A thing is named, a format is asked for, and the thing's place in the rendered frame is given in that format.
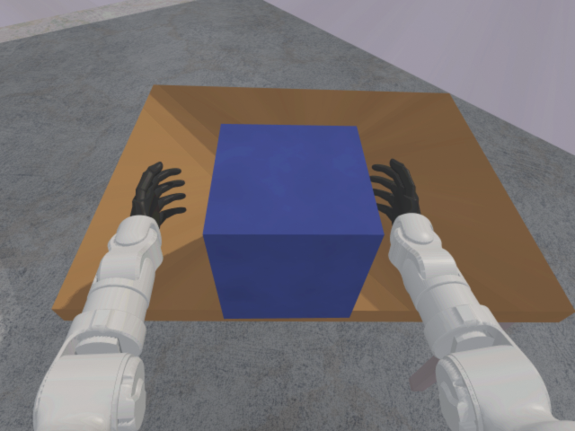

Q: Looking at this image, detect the carton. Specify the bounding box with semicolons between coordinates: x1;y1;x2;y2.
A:
203;124;385;319

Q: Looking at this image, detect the right robot upper arm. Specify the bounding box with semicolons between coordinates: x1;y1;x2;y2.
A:
436;344;575;431

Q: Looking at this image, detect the right robot forearm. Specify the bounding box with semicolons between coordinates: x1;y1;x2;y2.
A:
388;213;552;413

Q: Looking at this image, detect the table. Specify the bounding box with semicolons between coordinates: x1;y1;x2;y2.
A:
51;84;575;391

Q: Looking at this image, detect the left robot upper arm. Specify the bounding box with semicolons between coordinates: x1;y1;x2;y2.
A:
36;353;146;431

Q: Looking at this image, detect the left robot forearm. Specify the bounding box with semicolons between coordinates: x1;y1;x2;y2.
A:
33;215;163;431

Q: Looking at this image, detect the left robot hand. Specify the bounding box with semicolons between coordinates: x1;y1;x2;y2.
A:
130;162;186;229

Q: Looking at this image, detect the right robot hand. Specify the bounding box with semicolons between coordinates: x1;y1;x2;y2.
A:
369;159;421;225

